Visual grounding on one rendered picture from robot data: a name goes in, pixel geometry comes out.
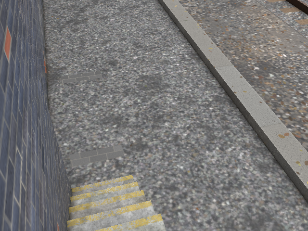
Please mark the stairs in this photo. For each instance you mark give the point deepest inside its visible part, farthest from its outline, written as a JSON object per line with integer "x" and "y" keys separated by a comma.
{"x": 112, "y": 205}

